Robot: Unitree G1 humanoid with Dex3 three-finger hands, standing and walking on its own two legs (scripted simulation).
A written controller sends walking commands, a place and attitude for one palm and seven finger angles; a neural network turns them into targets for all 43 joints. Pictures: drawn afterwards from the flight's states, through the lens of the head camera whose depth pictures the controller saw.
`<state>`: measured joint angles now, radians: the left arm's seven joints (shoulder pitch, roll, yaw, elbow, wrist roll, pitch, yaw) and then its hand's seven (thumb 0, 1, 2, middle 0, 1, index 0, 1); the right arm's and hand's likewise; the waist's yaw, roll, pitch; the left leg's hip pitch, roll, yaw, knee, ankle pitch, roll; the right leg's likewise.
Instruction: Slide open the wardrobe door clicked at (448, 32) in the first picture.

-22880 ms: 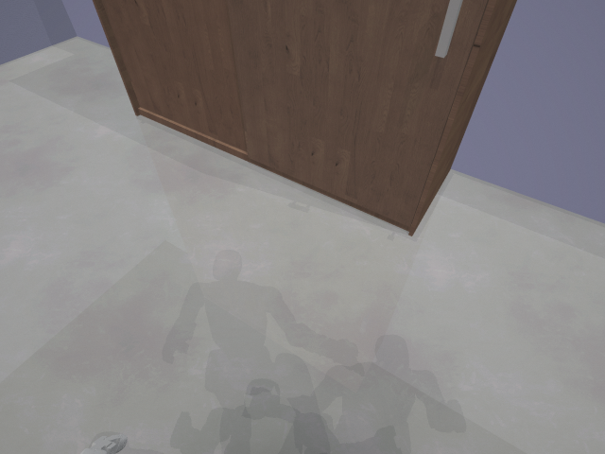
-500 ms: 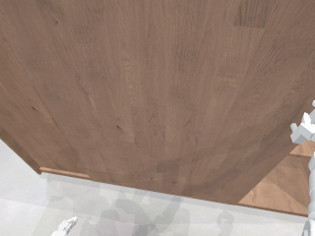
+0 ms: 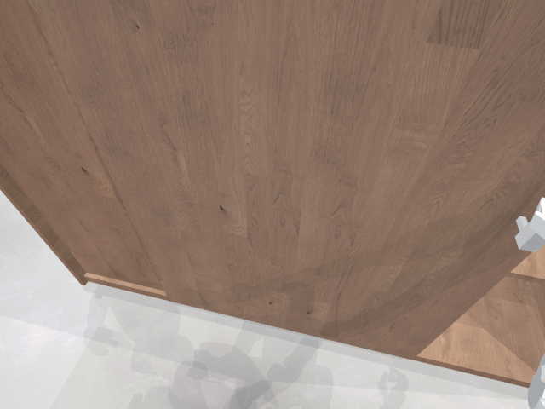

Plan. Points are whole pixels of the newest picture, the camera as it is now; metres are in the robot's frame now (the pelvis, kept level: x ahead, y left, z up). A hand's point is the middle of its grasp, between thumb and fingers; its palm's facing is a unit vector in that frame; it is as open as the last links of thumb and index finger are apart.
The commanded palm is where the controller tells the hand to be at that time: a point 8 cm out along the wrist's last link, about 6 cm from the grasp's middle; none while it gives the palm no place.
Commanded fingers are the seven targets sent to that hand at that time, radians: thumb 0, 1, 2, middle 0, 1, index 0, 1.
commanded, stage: stop walking and hold the door there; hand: right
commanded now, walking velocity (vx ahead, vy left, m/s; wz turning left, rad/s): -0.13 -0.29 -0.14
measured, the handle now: out of the picture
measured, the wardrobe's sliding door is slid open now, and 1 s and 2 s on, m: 0.50 0.50 0.49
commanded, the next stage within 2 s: loosen the grip on the handle in 1.14 s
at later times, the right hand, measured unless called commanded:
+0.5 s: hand out of the picture +0.39 -0.35 +0.11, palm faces +0.38 +0.89 -0.26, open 6.3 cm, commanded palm +0.36 -0.38 +0.10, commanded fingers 0.00 -0.90 -0.90 0.45 1.40 0.45 1.40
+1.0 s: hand out of the picture +0.39 -0.35 +0.12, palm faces +0.38 +0.89 -0.24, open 6.0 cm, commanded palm +0.36 -0.39 +0.10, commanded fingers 0.00 -0.90 -0.90 0.45 1.40 0.45 1.40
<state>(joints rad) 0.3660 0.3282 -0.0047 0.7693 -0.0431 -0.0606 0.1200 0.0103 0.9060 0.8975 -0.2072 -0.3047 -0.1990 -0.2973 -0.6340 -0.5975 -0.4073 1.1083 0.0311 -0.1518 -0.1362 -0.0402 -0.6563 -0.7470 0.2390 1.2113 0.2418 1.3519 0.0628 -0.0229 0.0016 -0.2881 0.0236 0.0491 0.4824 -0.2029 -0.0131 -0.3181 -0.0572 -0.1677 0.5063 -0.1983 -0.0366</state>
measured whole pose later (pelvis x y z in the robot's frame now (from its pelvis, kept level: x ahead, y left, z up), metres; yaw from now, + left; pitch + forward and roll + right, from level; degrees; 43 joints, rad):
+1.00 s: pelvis -0.05 -0.08 +0.00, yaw +2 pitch +2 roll +1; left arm 0.36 0.36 0.00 0.75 -0.04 -0.03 0.13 0.01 0.91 0.90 -0.21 -0.30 -0.20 -0.30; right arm -0.72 -0.54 -0.32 1.12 0.02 -0.14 -0.09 -0.05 -0.66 -0.74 0.23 1.29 0.35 1.38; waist 0.09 -0.03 -0.01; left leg -0.18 -0.04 0.05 0.48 -0.34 0.03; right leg -0.38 -0.03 -0.17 0.51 -0.18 -0.07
